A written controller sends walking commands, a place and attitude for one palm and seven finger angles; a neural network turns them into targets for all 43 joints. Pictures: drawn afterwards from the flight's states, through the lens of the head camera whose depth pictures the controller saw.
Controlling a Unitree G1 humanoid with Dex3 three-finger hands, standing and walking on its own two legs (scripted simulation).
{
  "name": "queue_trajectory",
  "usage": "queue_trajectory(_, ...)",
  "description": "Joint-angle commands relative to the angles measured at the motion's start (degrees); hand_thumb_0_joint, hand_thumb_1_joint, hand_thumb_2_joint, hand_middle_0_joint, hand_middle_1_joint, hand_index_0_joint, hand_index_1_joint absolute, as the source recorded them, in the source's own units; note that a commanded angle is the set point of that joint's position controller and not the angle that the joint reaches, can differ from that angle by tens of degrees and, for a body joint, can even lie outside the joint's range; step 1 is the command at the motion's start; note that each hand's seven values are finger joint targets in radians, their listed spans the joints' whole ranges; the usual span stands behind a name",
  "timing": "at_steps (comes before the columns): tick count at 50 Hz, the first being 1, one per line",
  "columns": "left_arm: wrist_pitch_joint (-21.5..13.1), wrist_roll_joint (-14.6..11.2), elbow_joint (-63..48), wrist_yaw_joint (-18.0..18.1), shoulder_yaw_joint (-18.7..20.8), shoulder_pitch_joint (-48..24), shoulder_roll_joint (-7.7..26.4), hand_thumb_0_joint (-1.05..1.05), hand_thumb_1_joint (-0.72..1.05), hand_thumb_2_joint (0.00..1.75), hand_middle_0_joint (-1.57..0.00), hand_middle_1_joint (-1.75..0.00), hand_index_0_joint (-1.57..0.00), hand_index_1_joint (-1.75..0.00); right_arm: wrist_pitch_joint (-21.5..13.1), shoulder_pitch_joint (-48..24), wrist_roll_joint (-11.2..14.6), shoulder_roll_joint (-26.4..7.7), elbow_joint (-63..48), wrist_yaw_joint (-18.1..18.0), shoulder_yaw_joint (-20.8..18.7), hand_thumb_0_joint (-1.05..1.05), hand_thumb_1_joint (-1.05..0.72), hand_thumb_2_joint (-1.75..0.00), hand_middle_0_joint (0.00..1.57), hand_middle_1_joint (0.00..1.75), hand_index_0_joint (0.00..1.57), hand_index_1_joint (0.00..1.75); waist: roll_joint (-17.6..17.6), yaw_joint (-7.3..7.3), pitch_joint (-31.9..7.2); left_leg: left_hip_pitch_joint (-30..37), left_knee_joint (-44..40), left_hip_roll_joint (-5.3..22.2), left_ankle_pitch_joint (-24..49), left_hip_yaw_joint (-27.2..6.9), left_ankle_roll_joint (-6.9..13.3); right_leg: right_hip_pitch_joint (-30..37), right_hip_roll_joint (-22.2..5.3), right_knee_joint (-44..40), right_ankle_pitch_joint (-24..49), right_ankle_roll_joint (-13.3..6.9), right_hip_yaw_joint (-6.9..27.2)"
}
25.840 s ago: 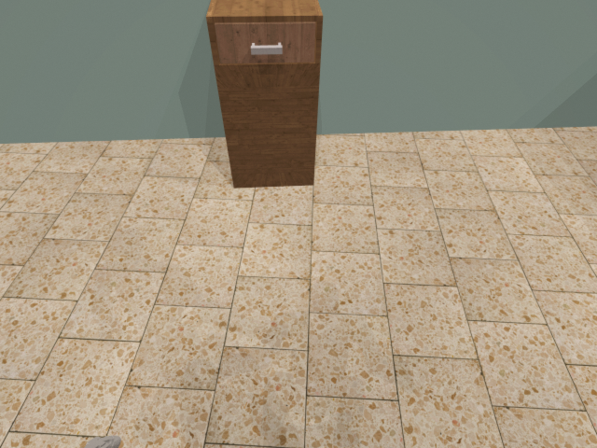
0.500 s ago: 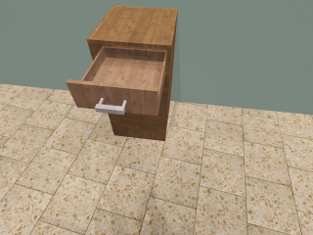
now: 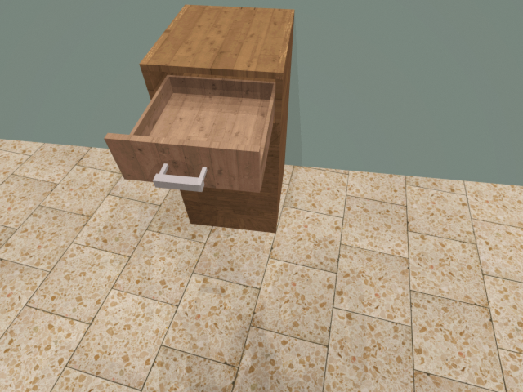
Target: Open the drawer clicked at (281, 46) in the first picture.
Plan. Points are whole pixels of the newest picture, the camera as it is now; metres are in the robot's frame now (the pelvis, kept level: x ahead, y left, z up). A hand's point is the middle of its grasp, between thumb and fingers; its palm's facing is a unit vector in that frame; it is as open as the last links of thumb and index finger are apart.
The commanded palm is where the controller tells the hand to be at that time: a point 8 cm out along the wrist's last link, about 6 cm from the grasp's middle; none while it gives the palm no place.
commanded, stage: look to check the result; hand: left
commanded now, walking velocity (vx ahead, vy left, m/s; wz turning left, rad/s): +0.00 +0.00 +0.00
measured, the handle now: (181, 176) +0.57 +0.23 -0.07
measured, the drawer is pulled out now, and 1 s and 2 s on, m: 0.30 0.30 0.30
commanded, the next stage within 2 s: stand and wait in 0.08 s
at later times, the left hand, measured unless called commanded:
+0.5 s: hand out of the picture +0.03 +0.18 -0.17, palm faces +0.03 -0.97 -0.25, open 7.3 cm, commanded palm none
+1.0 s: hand out of the picture +0.05 +0.19 -0.16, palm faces +0.02 -0.96 -0.28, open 7.3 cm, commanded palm none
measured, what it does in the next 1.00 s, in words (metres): stands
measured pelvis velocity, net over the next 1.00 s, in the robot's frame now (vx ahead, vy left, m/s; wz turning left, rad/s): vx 0.01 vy -0.02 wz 0.01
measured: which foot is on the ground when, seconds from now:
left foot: down 0.00-1.00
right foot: down 0.00-1.00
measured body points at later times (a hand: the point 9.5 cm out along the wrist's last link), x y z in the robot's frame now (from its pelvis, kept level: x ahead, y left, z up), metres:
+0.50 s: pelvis +0.00 -0.01 +0.00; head +0.03 -0.03 +0.45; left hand +0.03 +0.23 -0.15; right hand +0.01 -0.25 -0.16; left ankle -0.03 +0.11 -0.74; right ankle +0.03 -0.09 -0.74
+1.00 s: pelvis +0.01 -0.02 +0.00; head +0.03 -0.03 +0.45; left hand +0.05 +0.24 -0.14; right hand +0.03 -0.27 -0.16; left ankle -0.03 +0.11 -0.74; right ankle +0.03 -0.09 -0.74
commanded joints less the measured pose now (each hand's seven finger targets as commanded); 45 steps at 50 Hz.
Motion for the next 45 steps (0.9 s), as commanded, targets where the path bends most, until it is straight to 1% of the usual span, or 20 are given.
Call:
queue_trajectory(1,-0.9,-0.2,-1.9,0.6,1.2,2.3,7.6,0.0,0.9,0.9,-0.2,-0.3,-0.2,-0.3,-0.5,4.5,0.0,-5.7,-0.9,-0.6,-0.8,0.0,-0.9,-0.9,0.2,0.3,0.2,0.3,0.0,-0.12,-0.5,-3.3,-4.7,5.1,7.5,-5.0,1.4,2.0,-6.4,-4.1,6.2,-1.2,6.3)
queue_trajectory(2,-0.9,-0.2,-1.8,0.6,1.1,2.1,7.7,0.0,0.9,0.9,-0.2,-0.3,-0.2,-0.3,-0.4,4.0,0.0,-5.8,-0.8,-0.6,-0.8,0.0,-0.9,-0.9,0.2,0.3,0.2,0.3,-0.4,-0.06,0.0,-3.4,-4.7,5.1,7.4,-5.1,1.4,1.7,-6.3,-4.1,6.2,-1.2,6.4)
queue_trajectory(7,-1.1,-0.2,-2.0,0.6,1.4,1.3,8.6,0.0,0.9,0.9,-0.2,-0.3,-0.2,-0.3,-0.4,3.6,-0.1,-6.6,-0.8,-0.5,-1.0,0.0,-0.9,-0.9,0.2,0.3,0.2,0.3,-0.7,-0.1,-1.1,-2.8,-4.8,5.1,7.3,-4.9,1.2,2.6,-6.6,-4.6,6.4,-1.3,6.5)
queue_trajectory(9,-1.1,-0.2,-2.0,0.6,1.4,1.1,8.5,0.0,0.9,0.9,-0.2,-0.3,-0.2,-0.3,-0.3,3.4,-0.1,-6.8,-0.9,-0.6,-1.1,0.0,-0.9,-0.9,0.2,0.3,0.2,0.3,-1.3,-0.18,-0.7,-2.6,-4.9,5.3,6.7,-4.9,1.3,2.0,-6.6,-5.2,5.3,-1.2,6.4)
queue_trajectory(11,-1.1,-0.2,-2.1,0.6,1.4,0.8,8.9,0.0,0.9,0.9,-0.2,-0.3,-0.2,-0.3,-0.3,3.1,-0.1,-7.1,-0.9,-0.5,-1.0,0.0,-0.9,-0.9,0.2,0.3,0.2,0.3,-0.1,-0.12,-0.7,-2.7,-4.9,5.1,6.8,-4.9,1.2,2.3,-6.6,-5.3,5.6,-1.3,6.9)
queue_trajectory(14,-1.1,-0.2,-2.1,0.6,1.4,0.3,9.0,0.0,0.9,0.9,-0.2,-0.3,-0.2,-0.3,-0.2,2.9,-0.2,-7.2,-1.0,-0.5,-1.0,0.0,-0.9,-0.9,0.2,0.3,0.2,0.3,-0.8,-0.19,-0.4,-2.7,-5.0,5.2,6.3,-5.0,1.2,2.0,-6.5,-5.8,4.1,-1.2,6.6)
queue_trajectory(15,-1.0,-0.2,-2.2,0.5,1.5,0.0,9.2,0.0,0.9,0.9,-0.2,-0.3,-0.2,-0.3,-0.2,2.7,-0.2,-7.3,-0.8,-0.4,-1.0,0.0,-0.9,-0.9,0.2,0.3,0.2,0.3,0.0,-0.18,-0.3,-3.0,-5.3,5.2,6.4,-5.0,1.1,2.1,-6.5,-5.7,4.0,-1.2,6.8)
queue_trajectory(17,-1.0,-0.3,-2.2,0.5,1.5,-0.1,9.6,0.0,0.9,0.9,-0.2,-0.3,-0.2,-0.3,-0.3,2.5,-0.2,-7.7,-0.9,-0.4,-0.9,0.0,-0.9,-0.9,0.2,0.3,0.2,0.3,-1.0,-0.1,-0.9,-2.8,-5.2,5.2,6.8,-5.0,1.1,2.7,-6.6,-5.7,4.8,-1.3,6.8)
queue_trajectory(20,-1.1,-0.3,-2.2,0.5,1.6,-0.6,10.2,0.0,0.9,0.9,-0.2,-0.3,-0.2,-0.3,-0.3,2.1,-0.2,-8.3,-1.0,-0.4,-1.1,0.0,-0.9,-0.9,0.2,0.3,0.2,0.3,-0.5,-0.2,-0.7,-2.6,-5.3,5.3,6.4,-4.9,1.0,2.4,-6.6,-6.1,4.3,-1.3,6.9)
queue_trajectory(23,-1.3,-0.2,-2.4,0.5,1.7,-0.5,10.6,0.0,0.9,0.9,-0.2,-0.3,-0.2,-0.3,-0.3,1.6,-0.1,-8.8,-1.3,-0.4,-1.3,0.0,-0.9,-0.9,0.2,0.3,0.2,0.3,-1.6,-0.11,-1.2,-1.8,-5.1,5.2,7.0,-5.0,1.0,2.3,-6.6,-6.2,5.4,-1.3,7.2)
queue_trajectory(26,-1.3,-0.3,-2.4,0.4,1.8,-1.1,11.1,0.0,0.9,0.9,-0.2,-0.3,-0.2,-0.3,-0.2,1.6,-0.2,-9.1,-1.1,-0.3,-1.3,0.0,-0.9,-0.9,0.2,0.3,0.2,0.3,-0.6,-0.16,-1.4,-2.3,-5.2,5.2,6.5,-4.8,0.9,3.2,-6.8,-6.5,5.2,-1.3,7.2)
queue_trajectory(28,-1.3,-0.3,-2.5,0.5,1.8,-1.0,11.2,0.0,0.9,0.9,-0.2,-0.3,-0.2,-0.3,-0.2,1.1,-0.2,-9.4,-1.3,-0.4,-1.4,0.0,-0.9,-0.9,0.2,0.3,0.2,0.3,-1.2,-0.15,-0.8,-1.9,-5.1,5.2,6.0,-4.9,1.0,2.2,-6.5,-6.9,4.0,-1.3,7.5)
queue_trajectory(29,-1.3,-0.3,-2.4,0.4,1.8,-1.5,11.2,0.0,0.9,0.9,-0.2,-0.3,-0.2,-0.3,-0.2,1.3,-0.2,-9.5,-1.2,-0.4,-1.4,0.0,-0.9,-0.9,0.2,0.3,0.2,0.3,-0.6,-0.23,-0.9,-2.1,-5.1,5.3,5.9,-4.9,1.0,2.5,-6.6,-7.0,3.5,-1.3,7.3)
queue_trajectory(32,-1.4,-0.3,-2.5,0.4,2.0,-1.7,11.8,0.0,0.9,0.9,-0.2,-0.3,-0.2,-0.3,-0.3,1.0,-0.2,-9.9,-1.2,-0.3,-1.4,0.0,-0.9,-0.9,0.2,0.3,0.2,0.3,-0.5,-0.16,-2.4,-1.8,-5.2,5.4,7.3,-4.8,0.9,3.9,-6.9,-6.5,6.2,-1.4,7.3)
queue_trajectory(36,-1.5,-0.3,-2.6,0.4,2.0,-2.4,12.4,0.0,0.9,0.9,-0.2,-0.3,-0.2,-0.3,-0.4,0.4,-0.2,-10.5,-1.3,-0.4,-1.5,0.0,-0.9,-0.9,0.2,0.3,0.2,0.3,-0.7,-0.19,-2.7,-1.7,-5.3,5.5,7.9,-5.0,0.8,4.4,-6.9,-6.2,7.9,-1.4,7.2)
queue_trajectory(39,-1.4,-0.3,-2.5,0.4,2.0,-2.6,12.3,0.0,0.9,0.9,-0.2,-0.3,-0.2,-0.3,-0.2,0.0,-0.2,-10.9,-1.4,-0.4,-1.5,0.0,-0.9,-0.9,0.2,0.3,0.2,0.3,-1.0,-0.23,-1.5,-1.5,-5.4,5.6,7.4,-5.0,0.9,3.2,-6.8,-6.7,6.7,-1.3,7.1)
queue_trajectory(41,-1.4,-0.3,-2.6,0.3,2.1,-3.1,12.9,0.0,0.9,0.9,-0.2,-0.3,-0.2,-0.3,-0.3,-0.1,-0.2,-11.2,-1.4,-0.3,-1.5,0.0,-0.9,-0.9,0.2,0.3,0.2,0.3,-0.6,-0.21,-2.2,-1.8,-5.5,5.6,7.6,-5.0,0.8,4.2,-6.9,-6.6,7.0,-1.3,7.2)
queue_trajectory(43,-1.5,-0.3,-2.8,0.3,2.1,-3.0,13.1,0.0,0.9,0.9,-0.2,-0.3,-0.2,-0.3,-0.2,-0.8,-0.2,-11.5,-1.7,-0.3,-1.7,0.0,-0.9,-0.9,0.2,0.3,0.2,0.3,-1.4,-0.13,-2.0,-1.2,-5.4,5.5,7.2,-5.1,0.9,3.3,-6.7,-7.0,5.9,-1.3,7.4)
queue_trajectory(44,-1.5,-0.3,-2.8,0.3,2.1,-3.5,13.2,0.0,0.9,0.9,-0.2,-0.3,-0.2,-0.3,-0.2,-0.9,-0.3,-11.7,-1.5,-0.3,-1.7,0.0,-0.9,-0.9,0.2,0.3,0.2,0.3,-0.3,-0.25,-1.9,-1.2,-5.5,5.6,6.7,-4.9,0.8,3.3,-6.9,-7.3,5.2,-1.3,7.4)
queue_trajectory(45,-1.5,-0.3,-2.9,0.3,2.2,-3.9,13.5,0.0,0.9,0.9,-0.2,-0.3,-0.2,-0.3,-0.3,-0.8,-0.3,-11.8,-1.5,-0.2,-1.6,0.0,-0.9,-0.9,0.2,0.3,0.2,0.3,-0.6,-0.29,-2.1,-1.6,-5.7,5.6,6.9,-5.1,0.8,3.8,-6.9,-7.2,5.4,-1.3,7.4)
